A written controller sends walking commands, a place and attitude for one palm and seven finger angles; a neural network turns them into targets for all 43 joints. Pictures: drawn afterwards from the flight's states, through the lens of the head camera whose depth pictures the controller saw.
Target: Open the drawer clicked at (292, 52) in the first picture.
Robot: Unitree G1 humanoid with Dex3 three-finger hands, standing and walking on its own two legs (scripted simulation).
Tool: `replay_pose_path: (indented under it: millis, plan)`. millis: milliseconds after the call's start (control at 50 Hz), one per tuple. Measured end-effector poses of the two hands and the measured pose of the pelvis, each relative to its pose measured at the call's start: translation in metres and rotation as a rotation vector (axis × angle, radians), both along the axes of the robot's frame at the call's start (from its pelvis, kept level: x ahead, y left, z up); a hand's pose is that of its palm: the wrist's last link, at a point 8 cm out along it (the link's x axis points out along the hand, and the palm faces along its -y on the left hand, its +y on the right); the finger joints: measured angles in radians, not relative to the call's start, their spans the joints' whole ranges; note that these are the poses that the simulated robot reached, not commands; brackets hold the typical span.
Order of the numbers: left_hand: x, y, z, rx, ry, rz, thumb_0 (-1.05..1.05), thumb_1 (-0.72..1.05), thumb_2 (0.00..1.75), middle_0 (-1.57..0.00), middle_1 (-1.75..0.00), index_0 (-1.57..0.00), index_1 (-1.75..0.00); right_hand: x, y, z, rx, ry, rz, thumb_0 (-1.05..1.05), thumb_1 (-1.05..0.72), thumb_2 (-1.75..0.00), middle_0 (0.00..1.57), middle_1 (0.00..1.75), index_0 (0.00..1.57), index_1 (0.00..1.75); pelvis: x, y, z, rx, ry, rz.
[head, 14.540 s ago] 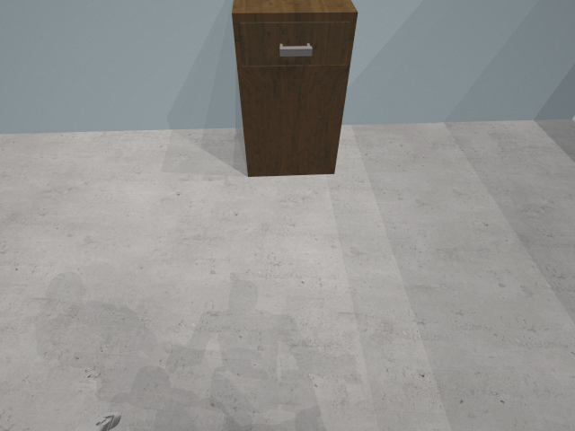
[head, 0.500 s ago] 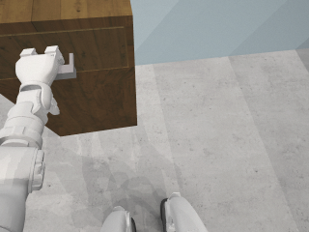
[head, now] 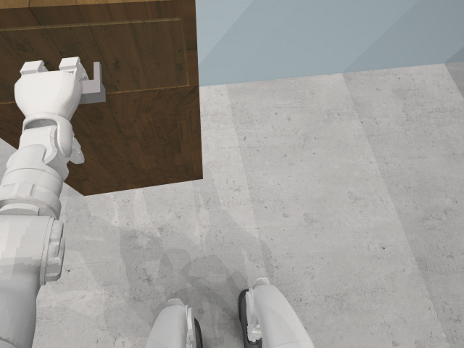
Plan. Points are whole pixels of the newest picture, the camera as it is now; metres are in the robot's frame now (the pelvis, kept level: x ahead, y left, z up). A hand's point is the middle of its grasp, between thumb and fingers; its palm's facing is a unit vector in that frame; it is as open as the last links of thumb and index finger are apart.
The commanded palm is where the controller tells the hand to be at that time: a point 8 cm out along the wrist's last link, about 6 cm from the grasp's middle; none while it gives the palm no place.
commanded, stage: lower the fingers behind the handle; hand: left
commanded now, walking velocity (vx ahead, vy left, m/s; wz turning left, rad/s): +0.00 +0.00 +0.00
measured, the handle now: (65, 82) +0.58 +0.23 +0.00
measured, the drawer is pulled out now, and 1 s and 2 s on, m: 0.00 0.00 0.02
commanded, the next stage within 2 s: close the thumb around the handle in 0.22 s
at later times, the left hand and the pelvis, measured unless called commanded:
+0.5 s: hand (67, 116) +0.52 +0.23 -0.01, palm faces -0.07 -0.02 -1.00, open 13.0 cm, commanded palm +0.51 +0.22 +0.04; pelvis +0.00 +0.00 +0.00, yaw +0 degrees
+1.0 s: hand (67, 115) +0.52 +0.23 -0.01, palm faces -0.06 -0.02 -1.00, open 6.1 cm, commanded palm +0.51 +0.23 +0.04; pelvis +0.00 +0.00 +0.00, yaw +0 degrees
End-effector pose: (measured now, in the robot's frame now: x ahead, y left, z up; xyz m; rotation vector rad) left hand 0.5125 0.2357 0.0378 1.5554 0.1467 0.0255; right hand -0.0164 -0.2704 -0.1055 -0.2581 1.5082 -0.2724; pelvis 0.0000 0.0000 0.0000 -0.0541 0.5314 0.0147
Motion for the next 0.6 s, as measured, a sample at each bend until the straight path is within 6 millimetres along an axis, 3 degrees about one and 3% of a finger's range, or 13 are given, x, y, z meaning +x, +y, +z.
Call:
replay_pose_path:
  millis: [400,600]
  plan:
    - [-0.0061,-0.0018,0.0026,-0.011,-0.010,-0.015,0.00,-0.47,0.31,-0.31,-1.20,-0.32,-1.20,-0.0043,-0.0031,-0.0010,0.003,0.005,0.001,0.00,-0.90,-0.90,0.20,0.30,0.21,0.30,-0.0005,-0.0034,-0.0001,0.002,-0.001,0.001]
    - [-0.0070,-0.0027,0.0043,0.005,-0.002,0.004,0.00,-0.15,0.45,-0.33,-1.24,-0.35,-1.24,0.0007,-0.0051,0.0000,0.003,-0.015,0.006,0.00,-0.90,-0.90,0.20,0.30,0.21,0.30,-0.0013,-0.0049,0.0020,0.005,-0.007,0.004]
